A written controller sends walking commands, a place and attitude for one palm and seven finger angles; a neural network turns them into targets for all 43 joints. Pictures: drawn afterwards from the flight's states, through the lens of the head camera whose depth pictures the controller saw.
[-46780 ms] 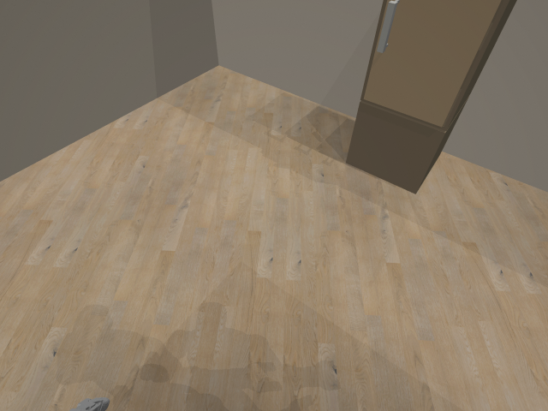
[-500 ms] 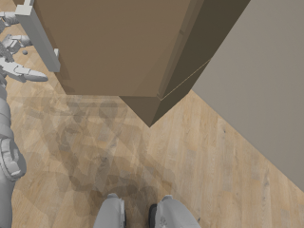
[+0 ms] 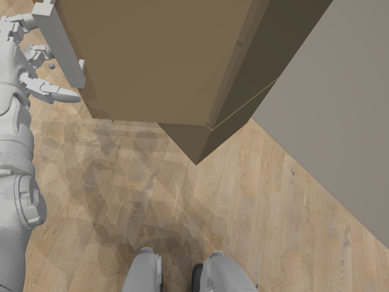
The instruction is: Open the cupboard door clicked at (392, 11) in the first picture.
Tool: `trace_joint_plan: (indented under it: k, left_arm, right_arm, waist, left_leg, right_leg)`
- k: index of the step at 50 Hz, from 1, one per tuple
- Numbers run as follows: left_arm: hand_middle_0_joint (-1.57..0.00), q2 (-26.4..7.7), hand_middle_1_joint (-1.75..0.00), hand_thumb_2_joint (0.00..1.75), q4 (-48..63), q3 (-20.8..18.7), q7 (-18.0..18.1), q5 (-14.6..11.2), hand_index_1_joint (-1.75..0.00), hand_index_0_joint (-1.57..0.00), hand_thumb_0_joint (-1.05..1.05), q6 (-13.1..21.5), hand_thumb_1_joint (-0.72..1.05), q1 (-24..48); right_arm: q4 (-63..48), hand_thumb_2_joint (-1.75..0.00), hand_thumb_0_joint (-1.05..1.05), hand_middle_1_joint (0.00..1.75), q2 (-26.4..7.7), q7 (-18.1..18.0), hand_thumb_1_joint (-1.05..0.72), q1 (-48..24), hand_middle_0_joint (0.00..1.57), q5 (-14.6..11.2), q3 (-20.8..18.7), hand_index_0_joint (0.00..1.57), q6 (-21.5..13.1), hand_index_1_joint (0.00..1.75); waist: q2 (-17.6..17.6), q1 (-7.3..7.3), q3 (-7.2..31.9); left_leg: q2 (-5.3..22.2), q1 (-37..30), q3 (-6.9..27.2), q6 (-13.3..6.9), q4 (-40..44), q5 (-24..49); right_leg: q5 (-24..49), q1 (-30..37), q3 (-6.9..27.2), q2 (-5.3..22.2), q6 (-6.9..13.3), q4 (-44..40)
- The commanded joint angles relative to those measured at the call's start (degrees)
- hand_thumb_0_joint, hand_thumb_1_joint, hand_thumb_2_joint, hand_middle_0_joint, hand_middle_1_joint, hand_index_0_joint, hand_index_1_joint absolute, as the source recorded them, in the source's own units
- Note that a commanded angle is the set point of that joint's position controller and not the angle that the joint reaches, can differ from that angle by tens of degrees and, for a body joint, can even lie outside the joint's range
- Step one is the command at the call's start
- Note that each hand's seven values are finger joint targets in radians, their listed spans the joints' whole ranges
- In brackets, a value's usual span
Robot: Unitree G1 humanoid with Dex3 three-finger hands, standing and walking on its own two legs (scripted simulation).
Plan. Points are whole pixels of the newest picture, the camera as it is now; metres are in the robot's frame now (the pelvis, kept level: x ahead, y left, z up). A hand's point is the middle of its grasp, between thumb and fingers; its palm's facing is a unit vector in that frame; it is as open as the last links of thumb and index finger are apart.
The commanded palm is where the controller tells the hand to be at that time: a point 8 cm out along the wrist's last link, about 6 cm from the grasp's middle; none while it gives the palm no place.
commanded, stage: slide the fingers in behind the handle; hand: left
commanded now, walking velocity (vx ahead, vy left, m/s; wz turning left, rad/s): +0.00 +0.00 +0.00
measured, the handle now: (66, 43) +0.57 +0.24 +0.07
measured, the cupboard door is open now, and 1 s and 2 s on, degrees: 48 47 88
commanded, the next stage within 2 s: close the thumb around the handle in 0.26 s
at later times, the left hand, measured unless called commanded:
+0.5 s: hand (74, 62) +0.52 +0.22 +0.07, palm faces -0.01 -1.00 -0.02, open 13.6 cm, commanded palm +0.51 +0.25 +0.07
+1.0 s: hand (73, 63) +0.52 +0.22 +0.07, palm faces +0.01 -1.00 -0.02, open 5.9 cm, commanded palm +0.50 +0.25 +0.07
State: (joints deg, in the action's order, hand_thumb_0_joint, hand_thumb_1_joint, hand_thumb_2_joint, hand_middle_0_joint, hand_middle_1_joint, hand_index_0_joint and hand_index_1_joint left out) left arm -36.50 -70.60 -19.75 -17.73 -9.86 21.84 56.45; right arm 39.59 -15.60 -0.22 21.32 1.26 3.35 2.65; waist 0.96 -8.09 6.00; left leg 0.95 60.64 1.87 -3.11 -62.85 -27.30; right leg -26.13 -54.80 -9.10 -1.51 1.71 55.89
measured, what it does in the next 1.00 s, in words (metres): stands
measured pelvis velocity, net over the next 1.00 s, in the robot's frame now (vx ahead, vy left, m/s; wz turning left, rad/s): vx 0.00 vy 0.00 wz -0.05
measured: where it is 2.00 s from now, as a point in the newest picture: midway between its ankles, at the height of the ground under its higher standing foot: outside the picture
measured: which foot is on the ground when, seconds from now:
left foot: down 0.00-1.00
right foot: down 0.00-1.00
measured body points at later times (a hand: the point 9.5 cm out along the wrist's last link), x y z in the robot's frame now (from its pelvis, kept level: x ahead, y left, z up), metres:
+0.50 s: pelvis +0.00 +0.00 +0.00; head +0.15 +0.02 +0.43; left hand +0.52 +0.27 +0.07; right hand -0.02 -0.26 -0.10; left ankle +0.01 +0.08 -0.66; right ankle +0.00 -0.11 -0.66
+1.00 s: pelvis +0.00 +0.00 +0.00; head +0.15 +0.02 +0.43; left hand +0.51 +0.27 +0.07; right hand -0.01 -0.27 -0.10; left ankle +0.01 +0.08 -0.66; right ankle +0.00 -0.11 -0.66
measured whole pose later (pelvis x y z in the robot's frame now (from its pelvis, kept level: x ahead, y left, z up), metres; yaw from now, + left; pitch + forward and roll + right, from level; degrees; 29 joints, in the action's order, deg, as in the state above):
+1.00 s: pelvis +0.00 +0.00 +0.00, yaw -3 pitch +24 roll -5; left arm -35.7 -67.7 -25.6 -19.3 -6.9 22.5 50.9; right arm 36.4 -16.2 -0.2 22.1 0.5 3.1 4.9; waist 1.6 -9.8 6.2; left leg 2.5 57.6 -1.5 -3.3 -61.2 -27.8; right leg -25.7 -53.8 -5.5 -2.9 1.5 55.4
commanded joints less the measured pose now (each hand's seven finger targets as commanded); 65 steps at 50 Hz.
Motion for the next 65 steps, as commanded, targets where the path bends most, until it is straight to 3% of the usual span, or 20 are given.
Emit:
trace_joint_plan:
  k: [1,3,6,8,10,12,13,18,20,27,30,33,39,43,47,50,52,58,59,65]
  left_arm:
    - [-0.30,-2.12,-1.20,0.30,13.29,5.45,-4.28,2.67,-1.20,-0.30,0.00,3.84,-0.50,30.41]
    - [-0.30,-2.88,-1.20,0.30,14.50,4.95,-4.33,2.91,-1.20,-0.30,0.00,3.85,-0.50,30.55]
    - [-0.30,-1.54,-1.20,0.30,15.06,5.92,-4.88,2.35,-1.20,-0.30,0.00,3.95,-0.50,29.67]
    - [-0.30,-3.84,-1.20,0.30,14.58,3.55,-4.94,2.06,-1.20,-0.30,0.00,3.66,-0.50,28.87]
    - [-0.30,-7.68,-1.20,0.30,12.27,-0.62,-4.27,1.41,-1.20,-0.30,0.00,2.79,-0.50,27.77]
    - [-0.30,-15.71,-1.20,0.30,12.34,-7.31,-2.40,1.92,-1.20,-0.30,0.00,2.88,-0.50,26.40]
    - [-0.30,-15.92,-1.20,0.30,13.39,-7.28,-1.78,2.76,-1.20,-0.30,0.00,3.17,-0.50,25.43]
    - [-0.30,-16.00,-1.20,0.30,16.06,-7.51,-2.41,3.07,-1.20,-0.30,0.00,4.79,-0.50,18.80]
    - [-0.31,-15.89,-1.21,0.35,13.24,-8.20,-3.23,2.18,-1.21,-0.31,0.00,3.69,-0.39,17.12]
    - [-0.34,-17.87,-1.25,0.52,12.94,-9.40,-3.67,2.08,-1.25,-0.34,0.00,3.93,0.00,17.21]
    - [-0.35,-15.34,-1.27,0.59,13.30,-7.22,-4.01,1.92,-1.27,-0.35,0.00,3.87,0.17,18.67]
    - [-0.36,-15.75,-1.29,0.66,16.21,-8.12,-3.67,1.93,-1.29,-0.36,0.00,4.70,0.34,18.64]
    - [-0.38,-12.25,-1.33,0.80,16.09,-5.69,-2.99,1.96,-1.33,-0.38,0.00,4.59,0.68,18.11]
    - [-0.40,-12.87,-1.35,0.90,15.90,-5.70,-2.41,2.36,-1.35,-0.40,0.00,4.93,0.90,19.85]
    - [-0.40,-13.43,-1.35,0.90,16.64,-6.39,-2.68,1.99,-1.35,-0.40,0.00,5.51,0.90,18.99]
    - [-0.40,-14.79,-1.35,0.90,14.77,-7.27,-3.29,1.88,-1.35,-0.40,0.00,4.93,0.90,17.62]
    - [-0.40,-14.96,-1.35,0.90,16.17,-7.11,-3.37,1.92,-1.35,-0.40,0.00,5.41,0.90,18.51]
    - [-0.40,-13.82,-1.35,0.90,16.58,-7.04,-3.56,1.37,-1.35,-0.40,0.00,5.48,0.90,17.18]
    - [-0.40,-18.26,-1.35,0.90,16.68,-10.13,-3.26,1.69,-1.35,-0.40,0.00,5.51,0.90,17.64]
    - [-0.40,-15.29,-1.35,0.90,18.57,-9.55,-4.53,0.38,-1.35,-0.40,0.00,5.10,0.90,7.43]
  right_arm:
    - [-0.62,-0.90,0.00,0.30,-11.71,-0.92,-0.90,12.52,0.20,0.17,-4.17,0.20,-0.70,0.30]
    - [-0.57,-0.90,0.00,0.30,-11.64,-0.79,-0.90,12.73,0.20,0.23,-4.35,0.20,-0.57,0.30]
    - [-0.68,-0.90,0.00,0.30,-11.49,-0.71,-0.90,12.93,0.20,0.11,-4.37,0.20,-0.49,0.30]
    - [-0.65,-0.90,0.00,0.30,-11.65,-0.66,-0.90,12.80,0.20,0.00,-4.48,0.20,-0.16,0.30]
    - [-1.52,-0.90,0.00,0.30,-11.81,-0.82,-0.90,12.82,0.20,-0.14,-4.04,0.20,-0.03,0.30]
    - [-2.82,-0.90,0.00,0.30,-11.92,-0.85,-0.90,13.07,0.20,-0.10,-3.58,0.20,0.03,0.30]
    - [-3.62,-0.90,0.00,0.30,-11.54,-0.63,-0.90,12.95,0.20,-0.03,-3.48,0.20,0.01,0.30]
    - [-5.47,-0.90,0.00,0.30,-11.45,-0.19,-0.90,12.35,0.20,-0.51,-3.79,0.20,1.15,0.30]
    - [-5.82,-0.90,0.00,0.30,-11.59,-0.37,-0.90,12.21,0.20,-0.79,-3.92,0.20,1.34,0.30]
    - [-5.66,-0.90,0.00,0.30,-11.89,-0.91,-0.90,12.54,0.20,-0.77,-4.02,0.20,1.17,0.30]
    - [-5.56,-0.90,0.00,0.30,-11.77,-0.89,-0.90,12.55,0.20,-0.90,-3.95,0.20,1.33,0.30]
    - [-5.31,-0.90,0.00,0.30,-11.72,-0.87,-0.90,12.94,0.20,-0.63,-4.36,0.20,1.34,0.30]
    - [-4.72,-0.90,0.00,0.30,-11.55,-0.68,-0.90,12.54,0.20,-0.73,-4.49,0.20,1.87,0.30]
    - [-4.44,-0.90,0.00,0.30,-11.74,-0.92,-0.90,12.38,0.20,-0.63,-4.44,0.20,1.87,0.30]
    - [-4.37,-0.90,0.00,0.30,-11.65,-0.85,-0.90,12.28,0.20,-0.48,-4.43,0.20,1.73,0.30]
    - [-4.81,-0.90,0.00,0.30,-11.72,-0.98,-0.90,11.73,0.20,-0.73,-4.24,0.20,1.72,0.30]
    - [-4.91,-0.90,0.00,0.30,-11.61,-1.06,-0.90,11.51,0.20,-0.74,-4.19,0.20,1.74,0.30]
    - [-5.05,-0.90,0.00,0.30,-11.42,-0.90,-0.90,11.60,0.20,-0.71,-4.37,0.20,1.77,0.30]
    - [-4.86,-0.90,0.00,0.30,-12.09,-1.10,-0.90,11.77,0.20,-0.48,-4.59,0.20,1.64,0.30]
    - [-7.25,-0.90,0.00,0.30,-11.43,-0.60,-0.90,10.54,0.20,-1.01,-4.62,0.20,1.62,0.30]
  waist:
    - [15.53,-7.21,27.04]
    - [16.34,-6.91,29.92]
    - [16.01,-6.94,29.01]
    - [15.22,-6.38,29.55]
    - [11.76,-5.83,27.97]
    - [12.23,-3.62,29.69]
    - [12.76,-3.30,30.61]
    - [12.13,-1.94,31.09]
    - [8.04,-2.59,28.35]
    - [8.93,-2.54,27.24]
    - [9.23,-3.23,26.59]
    - [13.28,-2.06,31.51]
    - [12.60,-2.63,28.73]
    - [12.14,-3.00,28.72]
    - [12.01,-2.54,30.76]
    - [9.62,-2.63,28.07]
    - [12.07,-2.39,29.36]
    - [12.02,-2.22,29.75]
    - [10.22,-1.98,30.06]
    - [9.65,0.61,30.44]
  left_leg:
    - [2.10,-37.86,7.83,3.11,6.41,27.43]
    - [2.26,-39.46,7.77,3.33,5.88,30.60]
    - [2.41,-40.03,7.82,3.50,6.03,32.56]
    - [2.46,-39.50,7.65,3.40,5.95,32.13]
    - [2.06,-34.61,6.69,2.32,6.25,28.54]
    - [1.59,-31.17,5.22,1.88,5.73,29.25]
    - [1.40,-30.55,4.54,1.72,5.40,30.14]
    - [1.69,-31.17,3.34,1.83,6.08,32.20]
    - [1.49,-27.17,2.65,1.14,6.29,28.69]
    - [1.63,-26.74,2.59,1.17,6.42,27.85]
    - [1.69,-27.56,2.82,1.25,6.52,27.07]
    - [1.93,-32.95,3.46,2.06,6.00,32.81]
    - [2.31,-34.51,4.05,2.42,6.64,33.73]
    - [2.12,-33.98,4.12,2.35,6.78,32.16]
    - [2.01,-34.52,3.93,2.26,6.47,34.05]
    - [1.65,-29.87,2.76,1.52,6.51,29.99]
    - [1.72,-31.72,3.07,1.86,6.55,31.59]
    - [2.03,-33.65,3.28,2.15,6.15,35.07]
    - [2.03,-31.86,3.26,1.93,6.08,33.88]
    - [1.50,-30.57,1.88,1.67,7.33,34.20]
  right_leg:
    - [12.72,-5.14,4.73,-2.47,0.71,-5.01]
    - [14.07,-4.59,4.84,-2.56,0.56,-4.84]
    - [14.47,-4.44,4.60,-2.68,0.62,-5.01]
    - [14.82,-3.57,4.69,-2.71,0.54,-5.01]
    - [14.94,-0.45,4.89,-2.71,0.43,-4.96]
    - [17.38,3.78,5.73,-2.63,0.43,-4.13]
    - [19.03,5.31,6.14,-2.65,0.20,-3.89]
    - [21.81,8.86,6.36,-2.97,-0.09,-4.21]
    - [21.76,10.60,6.67,-3.05,-0.40,-4.79]
    - [20.96,9.37,6.93,-2.78,-0.36,-4.50]
    - [19.77,7.67,6.78,-2.75,-0.49,-4.61]
    - [21.09,6.58,6.56,-2.69,-0.30,-4.00]
    - [19.85,4.57,5.93,-2.94,-0.31,-4.79]
    - [19.36,4.88,6.11,-2.78,-0.29,-4.82]
    - [21.18,6.50,6.31,-2.85,-0.29,-4.79]
    - [21.68,8.86,6.91,-2.79,-0.44,-5.04]
    - [21.77,8.04,6.77,-2.75,-0.29,-4.64]
    - [22.92,7.38,6.56,-2.89,-0.41,-4.62]
    - [23.38,9.19,6.85,-2.84,-0.42,-4.61]
    - [25.53,13.63,6.90,-2.85,-0.35,-4.83]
